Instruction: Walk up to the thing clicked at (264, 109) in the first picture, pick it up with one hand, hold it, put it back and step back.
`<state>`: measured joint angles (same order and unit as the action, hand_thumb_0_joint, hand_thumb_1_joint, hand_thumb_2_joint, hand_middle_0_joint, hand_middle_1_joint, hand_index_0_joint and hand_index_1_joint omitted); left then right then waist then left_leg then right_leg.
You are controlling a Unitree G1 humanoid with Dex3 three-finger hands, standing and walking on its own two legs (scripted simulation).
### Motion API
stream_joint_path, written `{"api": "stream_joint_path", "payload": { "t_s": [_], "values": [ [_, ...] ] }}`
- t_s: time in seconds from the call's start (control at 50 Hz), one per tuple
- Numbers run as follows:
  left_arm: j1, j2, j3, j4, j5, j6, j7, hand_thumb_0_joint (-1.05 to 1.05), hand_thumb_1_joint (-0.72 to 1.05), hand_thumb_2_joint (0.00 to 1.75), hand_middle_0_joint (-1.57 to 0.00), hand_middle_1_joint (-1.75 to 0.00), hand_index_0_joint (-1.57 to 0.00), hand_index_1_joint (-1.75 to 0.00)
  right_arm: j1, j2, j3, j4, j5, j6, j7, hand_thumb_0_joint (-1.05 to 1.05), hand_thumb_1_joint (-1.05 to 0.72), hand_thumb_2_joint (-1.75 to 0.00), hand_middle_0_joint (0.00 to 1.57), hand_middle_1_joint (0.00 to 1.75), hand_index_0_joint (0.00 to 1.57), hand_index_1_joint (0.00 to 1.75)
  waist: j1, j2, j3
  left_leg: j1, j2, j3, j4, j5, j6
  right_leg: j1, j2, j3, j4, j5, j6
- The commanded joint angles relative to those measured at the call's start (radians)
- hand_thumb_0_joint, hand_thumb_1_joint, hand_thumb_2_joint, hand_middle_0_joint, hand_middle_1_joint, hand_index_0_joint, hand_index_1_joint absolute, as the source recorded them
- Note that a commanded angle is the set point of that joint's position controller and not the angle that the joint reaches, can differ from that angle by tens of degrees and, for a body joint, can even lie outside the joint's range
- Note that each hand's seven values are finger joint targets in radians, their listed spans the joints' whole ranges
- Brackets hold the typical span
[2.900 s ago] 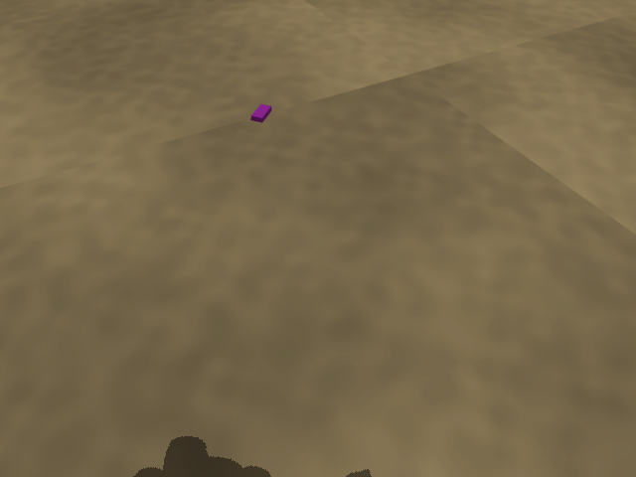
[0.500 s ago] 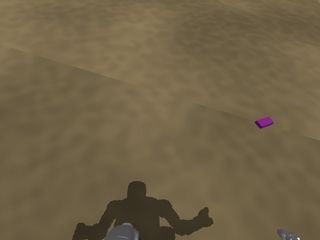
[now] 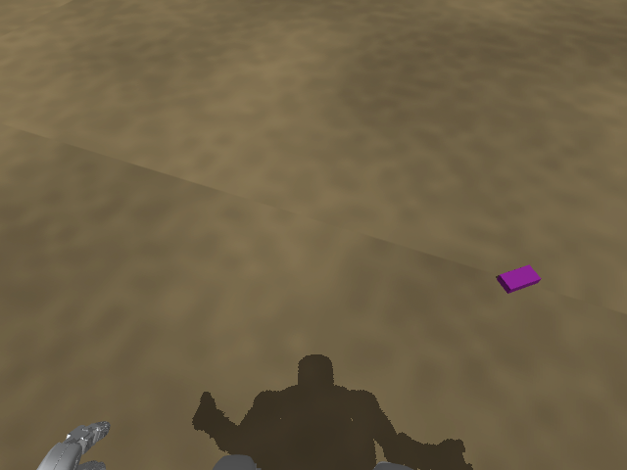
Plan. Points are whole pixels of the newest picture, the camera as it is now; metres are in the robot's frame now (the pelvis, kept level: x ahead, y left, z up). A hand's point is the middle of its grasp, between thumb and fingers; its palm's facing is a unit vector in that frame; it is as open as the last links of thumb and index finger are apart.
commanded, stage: walk up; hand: left
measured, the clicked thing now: (518, 278) +0.83 -0.75 -0.74
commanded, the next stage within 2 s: none
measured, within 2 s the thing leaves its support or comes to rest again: neither
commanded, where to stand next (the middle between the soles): +0.56 -1.13 m, yaw +16 degrees
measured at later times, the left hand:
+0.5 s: hand (265, 447) +0.18 +0.08 -0.16, palm faces +0.01 -0.97 -0.25, open 7.4 cm
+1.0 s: hand (417, 433) +0.19 -0.14 -0.13, palm faces +0.17 -0.91 -0.37, open 7.4 cm
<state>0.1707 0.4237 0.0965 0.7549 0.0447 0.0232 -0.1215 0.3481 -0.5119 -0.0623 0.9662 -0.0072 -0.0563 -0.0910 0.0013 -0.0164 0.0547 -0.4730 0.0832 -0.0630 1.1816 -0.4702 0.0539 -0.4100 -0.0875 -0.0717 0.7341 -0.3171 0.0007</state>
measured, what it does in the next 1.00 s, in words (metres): steps to the right: left foot, then right foot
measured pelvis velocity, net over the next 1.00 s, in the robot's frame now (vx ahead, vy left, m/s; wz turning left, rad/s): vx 0.23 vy -0.42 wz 0.17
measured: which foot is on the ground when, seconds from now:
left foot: up 0.00-0.26, down 0.28-0.68, up 0.70-1.00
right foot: down 0.00-0.30, up 0.32-0.64, down 0.66-1.00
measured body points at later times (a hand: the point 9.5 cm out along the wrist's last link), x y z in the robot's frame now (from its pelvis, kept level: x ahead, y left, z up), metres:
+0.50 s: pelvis +0.12 -0.18 +0.00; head +0.13 -0.13 +0.44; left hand +0.18 +0.13 -0.14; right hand +0.21 -0.52 -0.06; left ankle +0.18 -0.03 -0.72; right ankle +0.17 -0.35 -0.64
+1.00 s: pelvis +0.23 -0.42 +0.01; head +0.25 -0.40 +0.46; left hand +0.19 -0.09 -0.10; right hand +0.34 -0.74 -0.09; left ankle +0.28 -0.34 -0.68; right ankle +0.22 -0.48 -0.72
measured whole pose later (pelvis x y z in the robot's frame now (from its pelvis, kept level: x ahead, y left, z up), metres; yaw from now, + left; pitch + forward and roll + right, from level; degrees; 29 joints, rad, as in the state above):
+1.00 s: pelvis +0.23 -0.42 +0.01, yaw +10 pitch +0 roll -1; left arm 0.34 0.44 0.10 0.76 0.07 0.07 -0.08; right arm 0.30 -0.41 -0.01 0.97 0.00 -0.07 -0.08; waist 0.09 -0.03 0.07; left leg -0.52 -0.03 0.08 0.88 -0.37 0.05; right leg -0.24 0.06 -0.14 0.56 -0.33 -0.11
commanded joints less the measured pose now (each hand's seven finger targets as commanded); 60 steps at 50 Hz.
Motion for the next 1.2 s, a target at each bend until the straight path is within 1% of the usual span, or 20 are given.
{"api": "stream_joint_path", "payload": {
  "t_s": [0.0, 0.16, 0.24, 0.26, 0.28, 0.32, 0.44, 0.58, 0.64, 0.66, 0.68, 0.7, 0.72, 0.8, 0.96, 1.02, 1.04, 1.06, 1.1, 1.18],
  "values": [
    [0.036, 0.251, 0.082, -0.052, -0.011, -0.029, 0.050, 0.00, 0.90, 0.90, -0.20, -0.30, -0.20, -0.30, 0.075, -0.175, -0.036, -0.038, 0.025, -0.050, -0.001, 0.00, -0.90, -0.90, 0.20, 0.30, 0.20, 0.30, 0.035, -0.206, -0.035, -0.217, -0.020, 0.016, -0.033, 0.098, 0.012, 0.248, -0.129, 0.214, -0.369, 0.146, -0.133],
    [0.071, 0.175, 0.051, -0.120, 0.012, -0.022, 0.048, 0.00, 0.90, 0.90, -0.20, -0.30, -0.20, -0.30, 0.050, -0.118, -0.011, -0.090, 0.020, -0.041, 0.009, 0.00, -0.90, -0.90, 0.20, 0.30, 0.20, 0.30, 0.062, -0.170, -0.036, -0.024, -0.065, 0.157, -0.426, 0.266, 0.001, 0.247, -0.137, 0.115, -0.353, 0.472, -0.144],
    [0.025, 0.177, 0.039, -0.175, 0.014, -0.012, 0.047, 0.00, 0.90, 0.90, -0.20, -0.30, -0.20, -0.30, 0.249, -0.146, -0.042, -0.064, 0.018, -0.036, -0.012, 0.00, -0.90, -0.90, 0.20, 0.30, 0.20, 0.30, -0.059, -0.049, -0.099, 0.426, -0.057, 0.129, -0.596, 0.435, 0.058, -0.010, -0.070, 0.024, -0.069, 0.513, -0.055],
    [0.057, 0.153, 0.033, -0.182, 0.013, -0.015, 0.050, 0.00, 0.90, 0.90, -0.20, -0.30, -0.20, -0.30, 0.292, -0.199, -0.065, -0.064, 0.013, -0.033, -0.024, 0.00, -0.90, -0.90, 0.20, 0.30, 0.20, 0.30, -0.091, 0.053, -0.122, 0.589, 0.023, 0.002, -0.640, 0.406, 0.111, -0.164, -0.001, -0.014, 0.129, 0.402, 0.007],
    [0.102, 0.110, 0.030, -0.196, 0.019, -0.014, 0.053, 0.00, 0.90, 0.90, -0.20, -0.30, -0.20, -0.30, 0.327, -0.263, -0.090, -0.086, -0.001, -0.031, -0.038, 0.00, -0.90, -0.90, 0.20, 0.30, 0.20, 0.30, -0.105, 0.258, -0.174, 0.727, 0.307, -0.434, -0.716, 0.357, 0.243, -0.402, 0.107, 0.012, 0.437, -0.247, 0.060],
    [0.155, 0.271, 0.065, -0.181, 0.024, 0.024, 0.054, 0.00, 0.90, 0.90, -0.20, -0.30, -0.20, -0.30, 0.161, -0.324, -0.100, -0.166, 0.039, -0.035, -0.062, 0.00, -0.90, -0.90, 0.20, 0.30, 0.20, 0.30, -0.046, 0.062, -0.135, 0.514, 0.553, -0.743, -0.879, 0.073, 0.360, -0.417, 0.034, 0.236, 0.717, -0.256, 0.083],
    [0.158, 0.233, 0.091, -0.106, 0.011, 0.054, 0.005, 0.00, 0.90, 0.90, -0.20, -0.30, -0.20, -0.30, -0.056, -0.259, -0.062, -0.160, -0.004, -0.065, -0.025, 0.00, -0.90, -0.90, 0.20, 0.30, 0.20, 0.30, 0.051, 0.110, 0.028, -0.065, 0.182, -0.117, -0.855, -0.070, 0.155, -0.124, -0.028, 0.188, 0.497, -0.015, 0.019],
    [0.085, 0.204, 0.091, -0.110, 0.007, 0.060, -0.009, 0.00, 0.90, 0.90, -0.20, -0.30, -0.20, -0.30, -0.036, -0.344, -0.095, -0.129, -0.038, -0.058, 0.002, 0.00, -0.90, -0.90, 0.20, 0.30, 0.20, 0.30, 0.005, 0.280, -0.046, 0.015, 0.156, -0.084, -0.800, -0.123, 0.140, -0.066, -0.017, 0.066, 0.140, -0.104, 0.022],
    [0.294, 0.212, 0.113, -0.014, 0.009, 0.054, 0.008, 0.00, 0.90, 0.90, -0.20, -0.30, -0.20, -0.30, -0.137, -0.299, -0.083, -0.135, -0.040, -0.030, -0.003, 0.00, -0.90, -0.90, 0.20, 0.30, 0.20, 0.30, 0.135, 0.151, -0.117, -0.139, 0.102, 0.030, -0.542, -0.108, 0.084, 0.252, 0.053, -0.025, -0.102, -0.027, 0.010],
    [0.417, 0.268, 0.132, 0.027, 0.022, 0.042, 0.022, 0.00, 0.90, 0.90, -0.20, -0.30, -0.20, -0.30, -0.133, -0.195, -0.051, -0.134, -0.037, -0.019, -0.012, 0.00, -0.90, -0.90, 0.20, 0.30, 0.20, 0.30, 0.216, -0.107, -0.145, -0.260, 0.008, 0.143, -0.202, -0.107, 0.039, 0.382, 0.034, 0.054, -0.219, -0.082, -0.009],
    [0.407, 0.353, 0.137, 0.003, 0.038, 0.030, 0.034, 0.00, 0.90, 0.90, -0.20, -0.30, -0.20, -0.30, -0.099, -0.071, -0.005, -0.145, -0.020, -0.013, -0.020, 0.00, -0.90, -0.90, 0.20, 0.30, 0.20, 0.30, 0.226, -0.388, -0.062, -0.518, -0.147, 0.141, 0.094, -0.215, -0.007, 0.318, -0.148, 0.440, -0.374, -0.228, -0.045],
    [0.198, 0.422, 0.139, -0.070, 0.028, 0.019, 0.049, 0.00, 0.90, 0.90, -0.20, -0.30, -0.20, -0.30, -0.085, -0.126, -0.037, -0.152, -0.014, -0.010, -0.043, 0.00, -0.90, -0.90, 0.20, 0.30, 0.20, 0.30, 0.127, -0.386, -0.018, -0.471, -0.101, 0.032, 0.159, -0.145, -0.012, 0.207, -0.251, 0.693, -0.579, -0.357, -0.137],
    [0.089, 0.429, 0.147, -0.099, 0.004, 0.015, 0.056, 0.00, 0.90, 0.90, -0.20, -0.30, -0.20, -0.30, -0.061, -0.189, -0.056, -0.119, -0.014, -0.012, -0.047, 0.00, -0.90, -0.90, 0.20, 0.30, 0.20, 0.30, 0.073, -0.310, 0.019, -0.413, -0.025, 0.008, 0.123, -0.067, -0.007, 0.136, -0.293, 0.720, -0.615, -0.517, -0.172],
    [0.053, 0.265, 0.090, -0.070, 0.010, 0.007, 0.061, 0.00, 0.90, 0.90, -0.20, -0.30, -0.20, -0.30, 0.055, -0.193, -0.045, -0.003, 0.021, -0.022, -0.024, 0.00, -0.90, -0.90, 0.20, 0.30, 0.20, 0.30, 0.018, -0.221, 0.045, -0.231, -0.039, 0.035, -0.044, 0.067, -0.004, 0.107, -0.095, 0.292, -0.381, -0.091, -0.158],
    [0.092, 0.199, 0.063, -0.130, 0.020, 0.008, 0.060, 0.00, 0.90, 0.90, -0.20, -0.30, -0.20, -0.30, 0.062, -0.148, -0.021, -0.040, 0.015, -0.035, -0.008, 0.00, -0.90, -0.90, 0.20, 0.30, 0.20, 0.30, 0.044, -0.134, -0.022, -0.008, -0.051, 0.094, -0.407, 0.130, 0.008, 0.218, -0.176, 0.282, -0.395, 0.163, -0.214],
    [0.046, 0.174, 0.044, -0.167, 0.014, 0.018, 0.060, 0.00, 0.90, 0.90, -0.20, -0.30, -0.20, -0.30, 0.214, -0.146, -0.034, -0.014, 0.012, -0.043, -0.020, 0.00, -0.90, -0.90, 0.20, 0.30, 0.20, 0.30, -0.041, -0.033, -0.092, 0.329, -0.072, 0.124, -0.694, 0.382, 0.017, 0.103, -0.062, 0.120, -0.115, 0.405, -0.114],
    [0.074, 0.149, 0.036, -0.177, 0.010, 0.009, 0.067, 0.00, 0.90, 0.90, -0.20, -0.30, -0.20, -0.30, 0.270, -0.184, -0.052, -0.012, 0.004, -0.042, -0.031, 0.00, -0.90, -0.90, 0.20, 0.30, 0.20, 0.30, -0.068, 0.060, -0.138, 0.495, 0.001, 0.001, -0.740, 0.456, 0.050, -0.007, -0.001, 0.075, 0.091, 0.383, -0.039],
    [0.121, 0.108, 0.028, -0.186, 0.011, 0.006, 0.068, 0.00, 0.90, 0.90, -0.20, -0.30, -0.20, -0.30, 0.265, -0.242, -0.074, -0.037, -0.013, -0.039, -0.043, 0.00, -0.90, -0.90, 0.20, 0.30, 0.20, 0.30, -0.060, 0.230, -0.171, 0.687, 0.254, -0.381, -0.752, 0.470, 0.151, -0.300, 0.081, 0.081, 0.282, -0.152, 0.031],
    [0.154, 0.248, 0.062, -0.155, 0.026, 0.039, 0.073, 0.00, 0.90, 0.90, -0.20, -0.30, -0.20, -0.30, 0.154, -0.310, -0.092, -0.102, 0.020, -0.035, -0.059, 0.00, -0.90, -0.90, 0.20, 0.30, 0.20, 0.30, -0.039, 0.053, -0.136, 0.506, 0.508, -0.648, -0.805, 0.387, 0.332, -0.344, 0.061, 0.261, 0.580, -0.264, 0.064],
    [0.085, 0.233, 0.080, -0.134, 0.016, 0.043, 0.064, 0.00, 0.90, 0.90, -0.20, -0.30, -0.20, -0.30, 0.077, -0.195, -0.057, -0.111, 0.005, -0.045, -0.050, 0.00, -0.90, -0.90, 0.20, 0.30, 0.20, 0.30, -0.013, -0.035, -0.034, 0.244, 0.256, -0.177, -0.725, 0.538, 0.205, -0.235, 0.060, 0.302, 0.577, -0.106, 0.028]
  ]
}}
